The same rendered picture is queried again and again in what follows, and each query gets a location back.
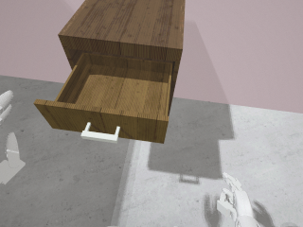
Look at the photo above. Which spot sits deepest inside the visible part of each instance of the left robot hand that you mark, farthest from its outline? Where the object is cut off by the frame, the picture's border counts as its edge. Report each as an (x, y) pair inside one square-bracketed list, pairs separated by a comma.
[(9, 168)]

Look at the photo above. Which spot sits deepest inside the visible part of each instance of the drawer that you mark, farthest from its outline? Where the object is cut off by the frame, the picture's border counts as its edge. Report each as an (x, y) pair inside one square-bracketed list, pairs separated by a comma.
[(110, 92)]

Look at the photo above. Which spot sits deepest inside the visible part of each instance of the handle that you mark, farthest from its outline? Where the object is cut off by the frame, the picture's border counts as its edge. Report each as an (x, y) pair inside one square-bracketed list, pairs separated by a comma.
[(99, 136)]

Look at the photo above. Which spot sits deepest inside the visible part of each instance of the cabinet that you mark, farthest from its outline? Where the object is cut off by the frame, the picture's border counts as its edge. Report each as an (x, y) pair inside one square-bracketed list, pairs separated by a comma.
[(149, 30)]

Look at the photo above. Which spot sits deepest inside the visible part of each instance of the right robot hand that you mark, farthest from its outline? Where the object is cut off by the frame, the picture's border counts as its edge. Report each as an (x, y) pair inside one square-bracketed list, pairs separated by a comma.
[(236, 204)]

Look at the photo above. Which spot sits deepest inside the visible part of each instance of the right robot forearm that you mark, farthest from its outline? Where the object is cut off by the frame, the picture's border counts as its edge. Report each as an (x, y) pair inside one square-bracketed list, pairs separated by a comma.
[(246, 221)]

